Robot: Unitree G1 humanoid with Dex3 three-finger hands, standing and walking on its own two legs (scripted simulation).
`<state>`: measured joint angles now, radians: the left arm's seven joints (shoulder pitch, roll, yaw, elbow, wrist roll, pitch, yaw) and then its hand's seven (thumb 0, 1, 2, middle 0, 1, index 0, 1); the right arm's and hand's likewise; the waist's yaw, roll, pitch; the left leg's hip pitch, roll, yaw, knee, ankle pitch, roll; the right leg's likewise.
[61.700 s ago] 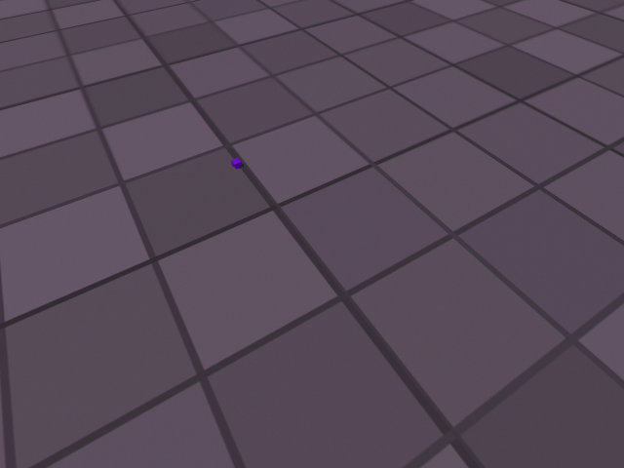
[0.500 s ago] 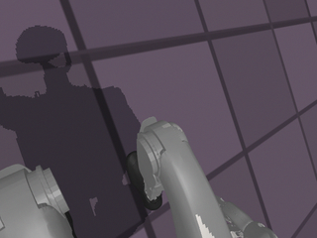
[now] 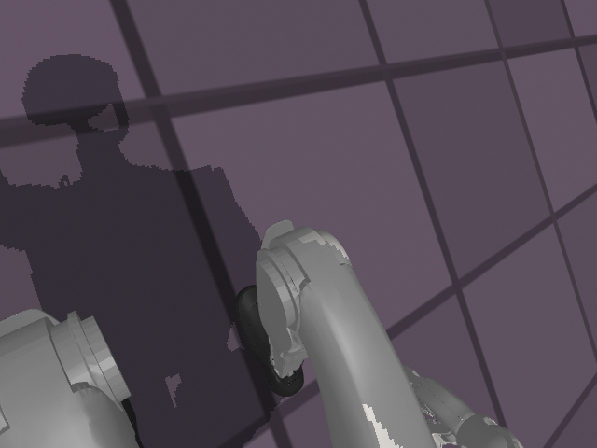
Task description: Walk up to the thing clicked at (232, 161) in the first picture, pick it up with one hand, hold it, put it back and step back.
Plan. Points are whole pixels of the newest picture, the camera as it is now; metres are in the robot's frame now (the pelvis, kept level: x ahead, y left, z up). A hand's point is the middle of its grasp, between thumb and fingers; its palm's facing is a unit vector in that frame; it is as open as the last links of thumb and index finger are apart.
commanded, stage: open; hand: left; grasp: from above
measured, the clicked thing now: out of the picture +0.37 +0.39 -0.29
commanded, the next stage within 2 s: withdraw in 0.30 s
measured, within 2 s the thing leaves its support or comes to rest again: neither
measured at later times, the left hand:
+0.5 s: hand out of the picture +0.45 +0.35 -0.24, palm faces -0.44 -0.17 -0.88, open 12.3 cm
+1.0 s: hand out of the picture +0.44 +0.38 -0.08, palm faces -0.47 -0.12 -0.88, open 12.8 cm
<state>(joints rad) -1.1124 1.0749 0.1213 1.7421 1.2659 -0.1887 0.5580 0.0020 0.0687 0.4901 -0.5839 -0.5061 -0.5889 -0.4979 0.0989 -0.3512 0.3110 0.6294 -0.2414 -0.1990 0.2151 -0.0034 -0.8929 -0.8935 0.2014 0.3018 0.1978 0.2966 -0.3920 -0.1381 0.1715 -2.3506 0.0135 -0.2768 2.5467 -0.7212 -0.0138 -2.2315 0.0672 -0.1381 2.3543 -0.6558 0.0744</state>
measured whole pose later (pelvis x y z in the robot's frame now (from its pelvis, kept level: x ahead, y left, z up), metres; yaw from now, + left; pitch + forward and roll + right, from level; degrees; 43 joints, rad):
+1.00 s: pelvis -0.01 -0.01 +0.05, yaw +6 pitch +33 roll -11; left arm -1.03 0.84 -0.02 1.31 1.12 -0.10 0.13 0.00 -0.28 0.82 -0.29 -0.77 -0.28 -0.78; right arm 0.12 -0.32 0.13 0.60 -0.11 -0.02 0.17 0.00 -0.90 -0.90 0.20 0.30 0.20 0.30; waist -0.24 0.02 -0.02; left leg -2.27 0.01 -0.18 2.35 -0.67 -0.01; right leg -2.17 0.02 -0.07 2.24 -0.65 0.06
